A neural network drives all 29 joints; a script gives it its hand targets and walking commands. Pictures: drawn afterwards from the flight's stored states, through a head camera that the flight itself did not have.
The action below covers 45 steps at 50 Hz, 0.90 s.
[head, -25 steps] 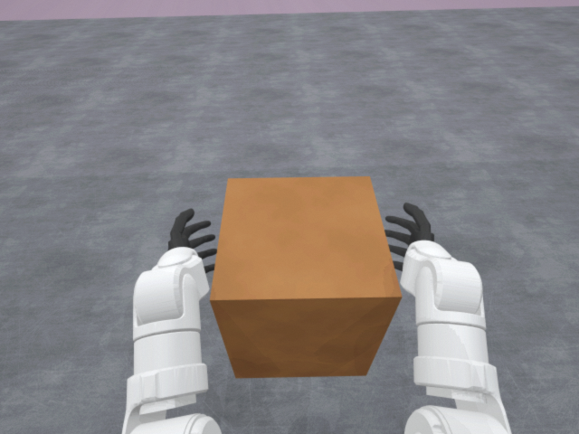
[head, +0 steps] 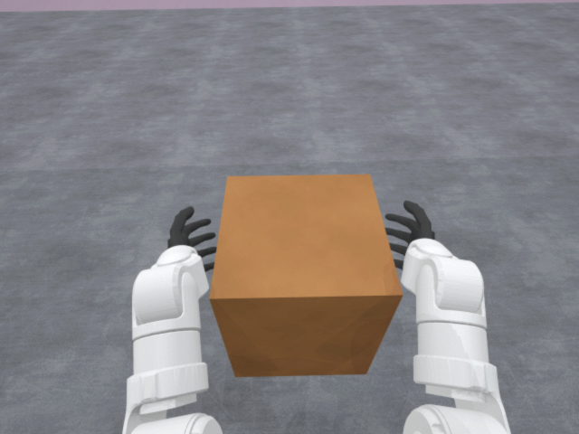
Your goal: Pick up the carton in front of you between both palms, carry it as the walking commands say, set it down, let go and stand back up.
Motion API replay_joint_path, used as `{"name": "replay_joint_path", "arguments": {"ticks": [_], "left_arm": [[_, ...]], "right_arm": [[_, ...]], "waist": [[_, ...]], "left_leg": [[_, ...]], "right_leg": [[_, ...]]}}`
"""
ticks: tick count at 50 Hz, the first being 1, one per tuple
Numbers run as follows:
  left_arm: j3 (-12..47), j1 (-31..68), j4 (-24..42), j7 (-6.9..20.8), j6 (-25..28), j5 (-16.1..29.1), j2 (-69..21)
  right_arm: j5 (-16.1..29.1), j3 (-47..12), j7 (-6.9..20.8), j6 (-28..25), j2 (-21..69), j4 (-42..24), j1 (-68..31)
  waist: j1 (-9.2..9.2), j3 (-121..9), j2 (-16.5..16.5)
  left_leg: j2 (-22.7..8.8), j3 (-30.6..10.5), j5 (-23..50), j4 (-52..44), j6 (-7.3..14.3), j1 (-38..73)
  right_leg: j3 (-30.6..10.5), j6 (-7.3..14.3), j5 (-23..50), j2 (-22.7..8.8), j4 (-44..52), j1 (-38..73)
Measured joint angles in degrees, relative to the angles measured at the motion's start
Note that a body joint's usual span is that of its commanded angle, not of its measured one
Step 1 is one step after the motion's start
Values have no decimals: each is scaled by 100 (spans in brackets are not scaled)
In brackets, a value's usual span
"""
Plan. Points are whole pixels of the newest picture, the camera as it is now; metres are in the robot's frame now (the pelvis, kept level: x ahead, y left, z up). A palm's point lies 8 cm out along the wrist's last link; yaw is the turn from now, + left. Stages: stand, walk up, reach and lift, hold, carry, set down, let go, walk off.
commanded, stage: carry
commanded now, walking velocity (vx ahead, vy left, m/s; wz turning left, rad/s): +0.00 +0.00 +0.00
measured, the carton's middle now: (299, 279) +0.35 +0.00 +0.03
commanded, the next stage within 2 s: hold in 1.54 s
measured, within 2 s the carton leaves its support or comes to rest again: neither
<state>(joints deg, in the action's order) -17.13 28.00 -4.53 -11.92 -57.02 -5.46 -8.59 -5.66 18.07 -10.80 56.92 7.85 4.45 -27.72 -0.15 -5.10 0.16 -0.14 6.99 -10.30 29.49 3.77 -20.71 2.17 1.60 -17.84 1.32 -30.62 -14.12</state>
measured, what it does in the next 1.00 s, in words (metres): stands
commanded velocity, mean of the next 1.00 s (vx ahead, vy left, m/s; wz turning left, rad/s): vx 0.00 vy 0.00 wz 0.00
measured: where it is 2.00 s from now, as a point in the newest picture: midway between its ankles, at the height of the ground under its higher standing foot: outside the picture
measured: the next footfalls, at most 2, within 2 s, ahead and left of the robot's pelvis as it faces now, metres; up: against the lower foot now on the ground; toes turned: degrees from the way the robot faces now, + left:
none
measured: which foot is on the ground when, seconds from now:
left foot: down 0.00-1.00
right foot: down 0.00-1.00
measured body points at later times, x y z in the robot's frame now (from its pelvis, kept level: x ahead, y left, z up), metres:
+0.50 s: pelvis +0.00 +0.00 +0.00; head -0.03 +0.01 +0.45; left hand +0.32 +0.15 +0.08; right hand +0.32 -0.15 +0.09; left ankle +0.06 +0.08 -0.73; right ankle -0.02 -0.10 -0.73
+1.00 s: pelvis -0.01 +0.00 +0.00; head -0.04 +0.01 +0.45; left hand +0.30 +0.15 +0.03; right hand +0.30 -0.15 +0.04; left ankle +0.06 +0.08 -0.73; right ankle -0.02 -0.10 -0.73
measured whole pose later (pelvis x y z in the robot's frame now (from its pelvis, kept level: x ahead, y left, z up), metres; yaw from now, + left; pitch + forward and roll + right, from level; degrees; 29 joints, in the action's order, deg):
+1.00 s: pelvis -0.01 +0.00 +0.00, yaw +0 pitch +1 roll -1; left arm -11.5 14.7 -14.9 -1.1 -42.5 -16.6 -8.6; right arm -16.6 12.7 -0.6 42.1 8.8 15.7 -15.4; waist -0.1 -7.5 0.2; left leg -0.2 7.4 -9.1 28.5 4.0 -21.2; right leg 2.3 1.2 -16.9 0.9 -30.4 -15.0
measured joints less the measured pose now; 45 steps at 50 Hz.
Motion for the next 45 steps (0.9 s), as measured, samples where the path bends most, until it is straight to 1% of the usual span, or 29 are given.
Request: {"name": "replay_joint_path", "arguments": {"ticks": [14, 18, 21, 25, 30, 35, 39, 45], "left_arm": [[2, -18, 34, -1, -27, -13, -5], [41, -66, 16, 46, -38, -33, 2], [110, -196, -10, 178, -69, -72, 0], [225, -491, -17, 481, -85, -135, -25], [411, -798, 101, 598, 20, -310, -51], [511, -1008, 140, 746, 238, -480, -92], [582, -1138, -54, 891, 474, -686, -51], [575, -1215, -619, 1055, 994, -1017, -32]], "right_arm": [[4, -13, 11, 18, -1, -6, 5], [-27, -58, 57, 17, -17, 20, 60], [-64, -126, 193, 28, -29, 66, 193], [-100, -219, 527, 31, -11, 87, 490], [-285, -367, 666, -84, 30, -56, 822], [-435, -475, 808, -299, 47, -97, 1032], [-650, -498, 878, -555, 123, 103, 1150], [-950, -524, 986, -1051, 109, 703, 1168]], "waist": [[10, -16, 4], [5, -49, 1], [-2, -101, 2], [-13, -149, 5], [-18, -78, 7], [-10, -60, 8], [10, -129, 11], [16, -220, 11]], "left_leg": [[12, 14, 52, -33, 18, -32], [13, 15, 61, -44, 19, -41], [14, 17, 57, -46, 19, -40], [14, 20, 38, -37, 17, -24], [15, 17, 53, -51, 16, -6], [12, 20, 88, -83, 18, -16], [5, 28, 89, -87, 14, -10], [-3, 38, 98, -92, 12, -18]], "right_leg": [[5, -21, 30, -26, -13, -52], [7, -25, 37, -31, -6, -62], [8, -28, 34, -34, 0, -61], [9, -32, 20, -38, -1, -40], [19, -32, 30, -43, 5, -24], [22, -32, 59, -44, 26, -40], [18, -32, 63, -42, 30, -38], [16, -33, 75, -41, 30, -52]]}}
